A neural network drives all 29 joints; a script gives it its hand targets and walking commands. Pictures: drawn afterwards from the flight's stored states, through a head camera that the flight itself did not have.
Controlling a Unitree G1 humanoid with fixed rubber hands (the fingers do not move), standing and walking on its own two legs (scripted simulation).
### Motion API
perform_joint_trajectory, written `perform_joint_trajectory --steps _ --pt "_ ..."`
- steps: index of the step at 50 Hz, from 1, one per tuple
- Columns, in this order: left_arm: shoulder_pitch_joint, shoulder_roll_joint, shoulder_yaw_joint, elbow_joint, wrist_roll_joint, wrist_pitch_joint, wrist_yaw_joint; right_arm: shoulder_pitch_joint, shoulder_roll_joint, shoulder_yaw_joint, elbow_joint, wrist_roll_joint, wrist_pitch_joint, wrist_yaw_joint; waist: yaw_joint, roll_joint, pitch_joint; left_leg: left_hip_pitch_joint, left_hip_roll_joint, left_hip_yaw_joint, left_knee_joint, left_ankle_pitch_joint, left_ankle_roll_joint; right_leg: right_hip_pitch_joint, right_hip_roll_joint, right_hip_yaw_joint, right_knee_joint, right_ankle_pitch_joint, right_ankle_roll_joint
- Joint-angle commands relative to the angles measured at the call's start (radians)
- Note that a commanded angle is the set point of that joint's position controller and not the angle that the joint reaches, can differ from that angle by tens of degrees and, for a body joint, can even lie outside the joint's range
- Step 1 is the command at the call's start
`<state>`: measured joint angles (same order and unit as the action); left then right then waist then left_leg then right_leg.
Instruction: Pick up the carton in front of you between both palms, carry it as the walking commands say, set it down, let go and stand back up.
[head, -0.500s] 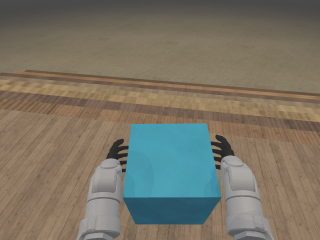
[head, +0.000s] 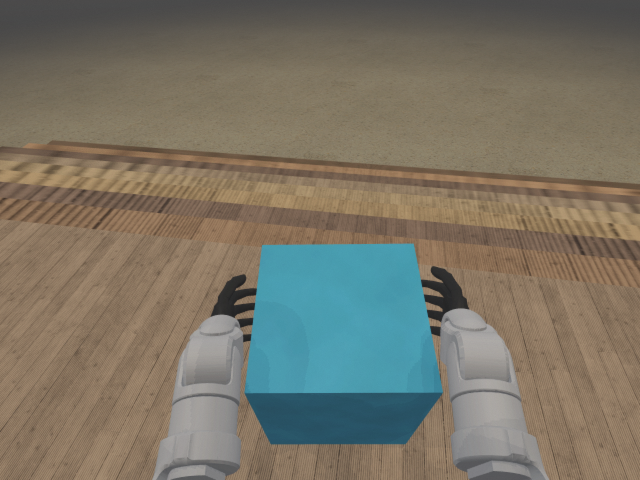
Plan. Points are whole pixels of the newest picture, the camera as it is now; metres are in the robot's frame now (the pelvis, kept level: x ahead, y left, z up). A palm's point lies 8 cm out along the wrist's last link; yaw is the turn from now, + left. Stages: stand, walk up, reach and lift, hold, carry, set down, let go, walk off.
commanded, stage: carry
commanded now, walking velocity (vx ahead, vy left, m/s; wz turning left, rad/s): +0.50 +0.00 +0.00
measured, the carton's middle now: (337, 350) +0.30 +0.00 -0.03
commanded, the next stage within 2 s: none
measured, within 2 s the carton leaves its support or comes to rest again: neither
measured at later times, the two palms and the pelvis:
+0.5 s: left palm (244, 242) +0.42 +0.14 +0.08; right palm (442, 239) +0.43 -0.16 +0.08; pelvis +0.16 -0.01 +0.00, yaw -1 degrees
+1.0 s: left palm (288, 137) +0.72 +0.10 +0.09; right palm (431, 131) +0.75 -0.20 +0.09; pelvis +0.46 -0.06 +0.01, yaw +2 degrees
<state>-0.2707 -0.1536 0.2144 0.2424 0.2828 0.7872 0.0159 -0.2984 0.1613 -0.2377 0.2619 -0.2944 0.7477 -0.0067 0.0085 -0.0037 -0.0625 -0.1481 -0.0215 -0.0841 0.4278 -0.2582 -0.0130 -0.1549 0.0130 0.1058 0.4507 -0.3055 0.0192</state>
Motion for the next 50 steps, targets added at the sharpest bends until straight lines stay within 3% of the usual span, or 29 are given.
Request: perform_joint_trajectory --steps 1,3,5,6,8,9,10,11,14,16,17,18,19,20,21,23,27,31,33,34,35,36,37,38,39,40,41,43,50 --pt "-0.601 -0.945 -0.622 -0.141 -0.352 -0.050 -0.256 -0.470 0.953 0.592 -0.065 0.317 -0.005 0.248 -0.010 0.111 -0.125 -0.104 0.164 -0.140 -0.168 -0.491 0.066 -0.138 -0.012 -0.085 0.068 -0.228 -0.004" --pt "-0.590 -0.940 -0.679 -0.213 -0.393 -0.019 -0.244 -0.448 0.945 0.650 -0.140 0.347 0.027 0.229 -0.008 0.169 -0.198 -0.060 0.223 -0.183 -0.187 -0.426 0.099 -0.169 0.013 -0.164 0.135 -0.095 0.000" --pt "-0.594 -0.921 -0.735 -0.288 -0.439 0.027 -0.232 -0.440 0.924 0.702 -0.221 0.381 0.075 0.209 -0.004 0.141 -0.231 -0.126 0.192 -0.102 -0.134 -0.409 0.094 -0.069 0.006 -0.181 0.011 -0.094 -0.013" --pt "-0.593 -0.909 -0.756 -0.321 -0.458 0.054 -0.225 -0.447 0.911 0.732 -0.266 0.405 0.105 0.202 -0.004 0.075 -0.225 -0.179 0.146 -0.022 -0.058 -0.396 0.065 -0.021 -0.035 -0.116 -0.072 -0.145 -0.028" --pt "-0.555 -0.863 -0.771 -0.363 -0.478 0.117 -0.209 -0.473 0.885 0.785 -0.340 0.453 0.171 0.193 0.016 -0.251 -0.170 -0.457 0.024 0.170 0.315 -0.266 -0.010 0.133 -0.305 0.315 -0.297 -0.394 -0.135" --pt "-0.535 -0.843 -0.775 -0.383 -0.479 0.148 -0.198 -0.488 0.871 0.809 -0.365 0.479 0.204 0.191 0.018 -0.247 -0.125 -0.539 0.059 0.150 0.339 -0.253 0.002 0.153 -0.370 0.397 -0.319 -0.298 -0.189" --pt "-0.527 -0.833 -0.774 -0.412 -0.486 0.178 -0.188 -0.504 0.877 0.833 -0.387 0.515 0.234 0.189 0.019 -0.197 -0.130 -0.536 0.077 0.141 0.318 -0.241 0.011 0.159 -0.368 0.366 -0.304 -0.181 -0.208" --pt "-0.516 -0.822 -0.779 -0.446 -0.497 0.206 -0.180 -0.490 0.878 0.850 -0.401 0.544 0.260 0.186 0.019 -0.152 -0.160 -0.505 0.075 0.157 0.267 -0.221 0.013 0.178 -0.342 0.273 -0.277 -0.078 -0.199" --pt "-0.473 -0.826 -0.812 -0.549 -0.537 0.275 -0.167 -0.408 0.885 0.866 -0.460 0.578 0.316 0.174 0.020 -0.171 -0.247 -0.337 0.008 0.248 0.090 -0.101 0.004 0.190 -0.250 0.057 -0.196 0.140 -0.154" --pt "-0.412 -0.838 -0.826 -0.583 -0.556 0.318 -0.170 -0.339 0.890 0.860 -0.504 0.577 0.354 0.165 0.008 -0.145 -0.281 -0.096 -0.005 0.303 -0.086 0.039 0.000 0.080 -0.201 -0.057 -0.097 0.141 -0.126" --pt "-0.377 -0.841 -0.827 -0.594 -0.561 0.336 -0.173 -0.309 0.886 0.854 -0.519 0.572 0.373 0.162 0.002 -0.103 -0.312 0.110 0.026 0.277 -0.119 0.077 0.007 -0.056 -0.179 -0.102 -0.019 0.099 -0.104" --pt "-0.358 -0.836 -0.825 -0.602 -0.564 0.353 -0.178 -0.269 0.872 0.844 -0.531 0.563 0.392 0.159 -0.016 -0.010 -0.353 0.332 0.149 0.137 -0.141 0.004 0.036 -0.238 -0.148 -0.154 0.137 0.015 -0.070" --pt "-0.375 -0.838 -0.834 -0.631 -0.576 0.374 -0.185 -0.221 0.840 0.831 -0.534 0.534 0.402 0.154 -0.033 0.239 -0.348 0.481 0.382 -0.214 -0.186 -0.105 0.143 -0.521 -0.075 -0.247 0.379 -0.129 -0.030" --pt "-0.406 -0.832 -0.837 -0.646 -0.589 0.393 -0.194 -0.225 0.864 0.826 -0.524 0.521 0.411 0.150 -0.039 0.278 -0.274 0.450 0.485 -0.378 -0.200 -0.097 0.253 -0.667 -0.068 -0.202 0.448 -0.250 -0.039" --pt "-0.424 -0.844 -0.838 -0.659 -0.605 0.403 -0.202 -0.230 0.893 0.821 -0.556 0.532 0.421 0.149 -0.041 0.187 -0.220 0.394 0.497 -0.367 -0.210 -0.034 0.273 -0.706 -0.108 -0.159 0.513 -0.271 -0.048" --pt "-0.459 -0.859 -0.841 -0.676 -0.629 0.415 -0.209 -0.304 0.908 0.826 -0.620 0.559 0.437 0.146 -0.039 0.068 -0.212 0.335 0.444 -0.230 -0.249 -0.006 0.221 -0.684 -0.134 -0.156 0.485 -0.195 -0.042" --pt "-0.429 -0.853 -0.826 -0.676 -0.619 0.429 -0.185 -0.346 0.885 0.845 -0.655 0.604 0.468 0.154 -0.027 0.132 -0.205 0.226 0.310 0.056 -0.256 0.136 0.138 -0.496 -0.098 -0.254 0.248 0.024 -0.012" --pt "-0.386 -0.822 -0.797 -0.664 -0.580 0.449 -0.162 -0.320 0.846 0.835 -0.630 0.613 0.492 0.165 -0.024 0.173 -0.178 0.117 0.270 0.178 -0.192 0.190 0.099 -0.281 -0.055 -0.336 0.077 0.183 -0.017" --pt "-0.380 -0.817 -0.784 -0.650 -0.569 0.457 -0.161 -0.327 0.833 0.833 -0.623 0.613 0.502 0.168 -0.010 0.133 -0.208 0.013 0.233 0.259 -0.026 0.272 0.066 -0.038 -0.010 -0.400 0.024 0.189 -0.034" --pt "-0.377 -0.812 -0.775 -0.639 -0.564 0.460 -0.161 -0.327 0.824 0.832 -0.621 0.613 0.506 0.169 0.000 0.084 -0.260 -0.068 0.196 0.308 0.146 0.308 0.040 0.138 -0.018 -0.386 0.018 0.123 -0.043" --pt "-0.359 -0.802 -0.764 -0.622 -0.553 0.463 -0.161 -0.353 0.806 0.831 -0.627 0.614 0.514 0.172 0.030 -0.064 -0.310 -0.221 0.144 0.324 0.400 0.147 -0.004 0.284 -0.197 -0.115 -0.084 -0.052 -0.079" --pt "-0.361 -0.798 -0.751 -0.591 -0.540 0.458 -0.161 -0.387 0.815 0.837 -0.643 0.626 0.524 0.174 0.026 -0.304 -0.333 -0.487 0.020 0.281 0.660 -0.198 -0.040 0.416 -0.445 0.367 -0.232 -0.119 -0.215" --pt "-0.374 -0.821 -0.757 -0.607 -0.550 0.457 -0.161 -0.394 0.831 0.841 -0.627 0.628 0.524 0.178 0.018 -0.241 -0.321 -0.577 0.072 0.148 0.798 -0.245 -0.001 0.398 -0.487 0.415 -0.246 -0.029 -0.254" --pt "-0.393 -0.857 -0.766 -0.624 -0.561 0.453 -0.163 -0.401 0.859 0.840 -0.626 0.631 0.517 0.183 0.016 -0.178 -0.315 -0.589 0.117 0.115 0.833 -0.217 0.026 0.356 -0.452 0.327 -0.225 0.100 -0.245" --pt "-0.416 -0.890 -0.779 -0.645 -0.571 0.444 -0.165 -0.408 0.888 0.841 -0.630 0.633 0.507 0.185 0.012 -0.084 -0.323 -0.581 0.151 0.102 0.810 -0.159 0.037 0.324 -0.426 0.236 -0.208 0.173 -0.222" --pt "-0.441 -0.918 -0.792 -0.669 -0.580 0.434 -0.169 -0.401 0.908 0.845 -0.638 0.629 0.494 0.184 0.009 -0.037 -0.316 -0.560 0.170 0.096 0.746 -0.096 0.039 0.283 -0.402 0.158 -0.218 0.220 -0.193" --pt "-0.449 -0.939 -0.806 -0.688 -0.590 0.425 -0.172 -0.389 0.918 0.851 -0.648 0.619 0.482 0.180 0.009 -0.045 -0.321 -0.521 0.172 0.104 0.677 -0.053 0.036 0.259 -0.372 0.077 -0.232 0.252 -0.165" --pt "-0.439 -0.948 -0.823 -0.715 -0.609 0.416 -0.180 -0.346 0.956 0.855 -0.649 0.600 0.462 0.169 0.012 -0.086 -0.328 -0.492 0.143 0.147 0.578 -0.027 0.028 0.260 -0.339 -0.015 -0.243 0.321 -0.154" --pt "-0.343 -0.864 -0.829 -0.712 -0.616 0.424 -0.205 -0.226 0.909 0.844 -0.647 0.535 0.452 0.136 0.014 -0.135 -0.220 -0.489 0.082 0.267 0.205 0.140 0.021 0.297 -0.261 -0.202 -0.230 0.525 -0.142"
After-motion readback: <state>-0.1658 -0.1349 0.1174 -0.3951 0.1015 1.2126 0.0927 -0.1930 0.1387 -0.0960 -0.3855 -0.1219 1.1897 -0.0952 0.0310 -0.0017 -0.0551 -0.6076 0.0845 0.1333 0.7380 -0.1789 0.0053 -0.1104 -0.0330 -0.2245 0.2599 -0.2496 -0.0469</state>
